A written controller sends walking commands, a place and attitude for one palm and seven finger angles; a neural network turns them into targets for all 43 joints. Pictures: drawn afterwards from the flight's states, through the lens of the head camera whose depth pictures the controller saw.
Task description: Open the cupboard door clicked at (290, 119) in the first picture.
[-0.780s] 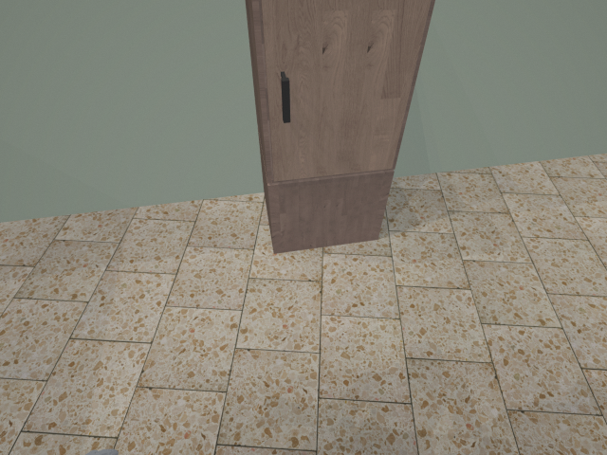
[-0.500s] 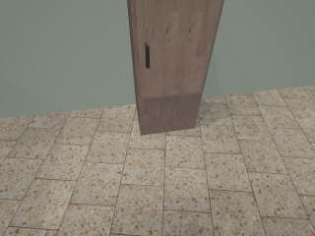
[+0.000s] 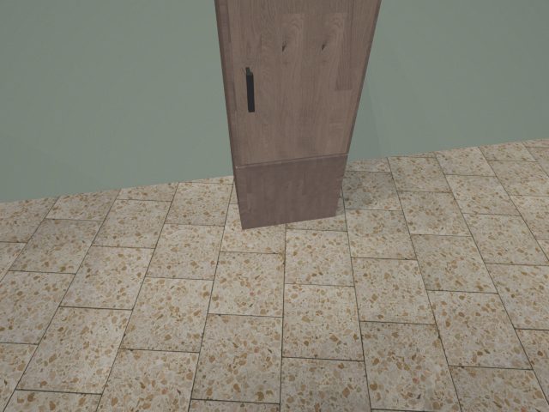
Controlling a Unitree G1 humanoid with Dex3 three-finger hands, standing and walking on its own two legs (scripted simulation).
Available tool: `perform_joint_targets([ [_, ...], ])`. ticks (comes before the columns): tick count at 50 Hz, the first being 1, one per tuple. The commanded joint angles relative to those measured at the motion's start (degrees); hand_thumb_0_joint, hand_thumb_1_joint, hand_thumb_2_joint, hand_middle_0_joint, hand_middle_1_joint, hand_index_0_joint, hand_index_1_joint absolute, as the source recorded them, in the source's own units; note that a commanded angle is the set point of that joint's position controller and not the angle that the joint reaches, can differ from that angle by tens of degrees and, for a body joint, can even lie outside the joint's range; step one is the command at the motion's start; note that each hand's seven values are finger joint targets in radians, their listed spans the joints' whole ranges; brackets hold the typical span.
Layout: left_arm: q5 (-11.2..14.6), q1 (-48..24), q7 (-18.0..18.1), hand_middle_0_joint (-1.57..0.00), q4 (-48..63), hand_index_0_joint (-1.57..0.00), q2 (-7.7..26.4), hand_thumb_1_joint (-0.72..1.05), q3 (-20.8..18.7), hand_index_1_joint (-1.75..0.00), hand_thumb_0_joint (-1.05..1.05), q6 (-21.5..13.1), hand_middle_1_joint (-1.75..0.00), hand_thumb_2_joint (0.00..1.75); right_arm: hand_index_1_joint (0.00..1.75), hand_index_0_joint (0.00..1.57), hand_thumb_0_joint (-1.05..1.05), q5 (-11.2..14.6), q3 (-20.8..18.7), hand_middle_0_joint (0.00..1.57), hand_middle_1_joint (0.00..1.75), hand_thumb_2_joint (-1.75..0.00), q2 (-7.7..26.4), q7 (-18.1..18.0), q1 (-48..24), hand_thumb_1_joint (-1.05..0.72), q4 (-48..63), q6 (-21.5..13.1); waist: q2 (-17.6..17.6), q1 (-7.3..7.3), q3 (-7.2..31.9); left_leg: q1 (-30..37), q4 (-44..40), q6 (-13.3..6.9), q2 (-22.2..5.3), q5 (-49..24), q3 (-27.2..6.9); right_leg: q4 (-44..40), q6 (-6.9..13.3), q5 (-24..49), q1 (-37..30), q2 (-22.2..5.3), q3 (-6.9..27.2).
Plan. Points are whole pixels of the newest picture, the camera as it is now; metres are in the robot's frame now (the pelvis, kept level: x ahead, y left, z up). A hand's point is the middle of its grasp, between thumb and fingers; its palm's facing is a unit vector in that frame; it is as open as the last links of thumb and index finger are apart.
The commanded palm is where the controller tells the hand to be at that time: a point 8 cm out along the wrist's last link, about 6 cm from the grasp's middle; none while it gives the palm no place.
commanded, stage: stand and wait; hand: left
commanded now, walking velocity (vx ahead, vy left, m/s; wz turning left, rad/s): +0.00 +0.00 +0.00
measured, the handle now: (249, 89) +1.01 +0.13 -0.03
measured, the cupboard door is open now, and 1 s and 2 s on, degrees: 0 0 0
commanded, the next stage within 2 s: look at it before walking up in 0.04 s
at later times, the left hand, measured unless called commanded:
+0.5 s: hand out of the picture +0.08 +0.24 -0.15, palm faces -0.03 -0.94 -0.34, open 7.4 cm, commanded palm none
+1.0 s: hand out of the picture +0.07 +0.22 -0.17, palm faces -0.09 -0.95 -0.31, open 7.4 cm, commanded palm none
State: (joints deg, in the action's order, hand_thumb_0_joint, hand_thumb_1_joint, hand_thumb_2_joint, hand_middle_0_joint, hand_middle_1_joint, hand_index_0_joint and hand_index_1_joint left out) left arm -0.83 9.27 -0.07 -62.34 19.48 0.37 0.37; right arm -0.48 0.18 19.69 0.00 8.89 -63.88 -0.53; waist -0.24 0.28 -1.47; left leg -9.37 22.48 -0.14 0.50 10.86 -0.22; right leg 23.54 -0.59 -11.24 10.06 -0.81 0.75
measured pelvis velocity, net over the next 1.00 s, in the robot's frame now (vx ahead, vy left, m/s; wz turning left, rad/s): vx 0.00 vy -0.01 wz -0.09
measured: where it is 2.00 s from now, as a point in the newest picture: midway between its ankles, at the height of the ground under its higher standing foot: outside the picture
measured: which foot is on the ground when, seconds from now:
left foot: down 0.00-1.00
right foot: down 0.00-1.00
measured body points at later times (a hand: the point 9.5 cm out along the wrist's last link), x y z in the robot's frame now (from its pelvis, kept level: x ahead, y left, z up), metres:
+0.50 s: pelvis +0.01 +0.00 +0.00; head +0.00 -0.01 +0.45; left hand +0.08 +0.29 -0.13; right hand +0.08 -0.30 -0.13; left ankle +0.02 +0.12 -0.74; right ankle +0.02 -0.13 -0.74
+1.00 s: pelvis +0.00 -0.01 -0.01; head +0.01 -0.01 +0.44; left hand +0.08 +0.27 -0.14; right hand +0.07 -0.29 -0.15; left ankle +0.02 +0.12 -0.74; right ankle +0.02 -0.13 -0.74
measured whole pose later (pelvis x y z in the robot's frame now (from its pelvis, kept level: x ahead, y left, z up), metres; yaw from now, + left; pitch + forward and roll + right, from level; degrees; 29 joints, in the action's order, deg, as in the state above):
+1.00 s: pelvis +0.00 -0.01 -0.01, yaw -5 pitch -1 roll +1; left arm -1.1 11.5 0.0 -58.5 17.2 -0.9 3.1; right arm -0.6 -0.8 16.3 -1.2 7.6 -58.9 0.6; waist 0.5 -0.8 -2.5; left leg -11.7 27.3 0.5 -1.5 14.2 4.6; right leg 30.0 -0.1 -13.3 15.2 1.4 5.5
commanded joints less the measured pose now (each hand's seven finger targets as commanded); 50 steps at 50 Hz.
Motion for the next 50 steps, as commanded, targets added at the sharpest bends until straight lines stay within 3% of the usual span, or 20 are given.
perform_joint_targets([
  [1, 0.1, -3.0, 0.7, -0.2, 4.0, -0.2, 11.6, 0.9, -2.3, -0.3, 0.0, -1.6, -0.3, 0.9, 0.3, 0.2, 0.0, 0.0, -2.4, 0.2, 0.3, -0.9, 11.5, -0.5, -3.4, -0.9, 3.9, -1.4, 0.6, -0.44, 1.6, -1.4, -5.2, -1.7, -6.8, 0.6, -6.4, -5.0, 2.2, -1.7, 0.3, -5.4, 5.8],
  [24, 0.1, -3.3, 0.8, -0.2, 4.0, -0.2, 11.6, 0.9, -2.3, -0.3, 0.0, -2.1, -0.3, 0.9, 0.3, 0.2, 0.0, 0.0, -2.3, 0.2, 0.3, -0.9, 11.3, -0.6, -4.6, -0.9, 3.8, -1.6, 0.4, -0.26, 3.3, 1.7, -4.7, -1.3, -7.1, -5.1, -5.3, -5.3, 2.3, 5.0, -0.9, -5.8, 5.9],
  [39, 0.0, -3.7, 0.6, -0.2, 4.0, -0.2, 12.0, 0.9, -2.4, -0.3, 0.0, -1.8, -0.3, 0.9, 0.3, 0.2, 0.0, 0.0, -2.2, 0.2, 0.3, -0.9, 11.8, -0.7, -4.6, -0.9, 3.8, -1.5, 0.6, -0.38, 2.0, 2.1, -5.5, -1.2, -7.3, -4.2, -5.2, -6.1, 2.3, 4.4, -0.6, -5.5, 6.2],
  [40, 0.0, -3.6, 0.6, -0.2, 4.4, -0.2, 11.8, 0.9, -2.6, -0.3, 0.0, -1.6, -0.3, 0.9, 0.3, 0.2, 0.0, -0.1, -2.4, 0.2, 0.3, -0.9, 11.7, -0.8, -4.3, -0.9, 3.9, -1.5, 0.4, -0.23, 2.1, 2.8, -4.6, -1.2, -7.5, -4.8, -4.5, -5.4, 2.4, 5.9, 0.3, -5.3, 6.6],
  [43, 0.0, -0.3, 0.8, -0.2, 4.8, -0.2, 5.5, 0.9, -1.9, -0.3, 0.0, 0.3, -0.3, 0.9, 0.3, 0.2, 0.0, -0.1, -1.8, 0.2, 0.3, -0.9, 5.0, -1.2, -0.4, -0.9, 4.3, -0.3, 0.8, 0.07, 2.7, 2.9, -1.2, -0.3, -8.1, -5.3, -1.6, -1.4, 1.7, 9.9, 3.1, -4.8, 7.4],
  [47, -0.3, 1.5, 0.4, -0.2, 7.9, -0.2, 5.3, 0.9, -2.9, -0.3, 0.0, 1.5, -0.3, 0.9, 0.3, 0.2, 0.0, -0.2, -3.3, 0.2, 0.3, -0.9, 6.0, -1.6, 0.5, -0.9, 7.6, 0.7, -0.7, 0.09, 1.8, 1.4, 0.5, -1.3, -10.5, -1.2, -1.6, 4.5, 1.7, 8.7, 8.6, -2.6, 7.8],
  [50, -0.4, 2.6, 0.0, -0.2, 9.9, -0.2, 4.1, 0.9, -3.4, -0.3, 0.0, 1.9, -0.3, 0.9, 0.3, 0.2, 0.0, -0.3, -4.4, 0.2, 0.3, -0.9, 6.7, -1.7, -0.1, -0.9, 9.9, 0.8, -4.9, -0.22, 1.8, -0.7, -0.6, -3.6, -14.6, -0.5, -3.3, 13.2, 1.0, 5.4, 10.9, 0.2, 5.4],
])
